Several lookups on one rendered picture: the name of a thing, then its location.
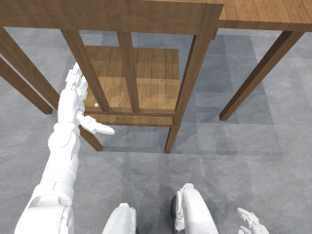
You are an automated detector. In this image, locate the right robot foot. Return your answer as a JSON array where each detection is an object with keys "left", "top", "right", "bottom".
[{"left": 171, "top": 195, "right": 185, "bottom": 234}]

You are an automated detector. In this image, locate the robot left forearm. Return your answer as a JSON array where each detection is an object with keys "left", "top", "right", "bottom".
[{"left": 14, "top": 122, "right": 81, "bottom": 234}]

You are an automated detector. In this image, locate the chair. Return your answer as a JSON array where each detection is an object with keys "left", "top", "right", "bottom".
[{"left": 0, "top": 0, "right": 224, "bottom": 154}]

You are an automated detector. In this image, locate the table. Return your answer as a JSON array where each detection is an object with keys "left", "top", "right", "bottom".
[{"left": 0, "top": 0, "right": 312, "bottom": 121}]

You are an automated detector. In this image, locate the right robot shin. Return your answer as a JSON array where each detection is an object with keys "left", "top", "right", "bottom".
[{"left": 175, "top": 183, "right": 199, "bottom": 230}]

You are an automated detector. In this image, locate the left robot upper arm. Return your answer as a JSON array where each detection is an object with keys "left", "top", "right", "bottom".
[{"left": 17, "top": 204, "right": 74, "bottom": 234}]

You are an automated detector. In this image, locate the robot left hand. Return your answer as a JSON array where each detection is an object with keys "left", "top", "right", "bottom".
[{"left": 58, "top": 62, "right": 115, "bottom": 135}]

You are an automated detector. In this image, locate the robot right hand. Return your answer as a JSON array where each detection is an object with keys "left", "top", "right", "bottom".
[{"left": 237, "top": 208, "right": 269, "bottom": 234}]

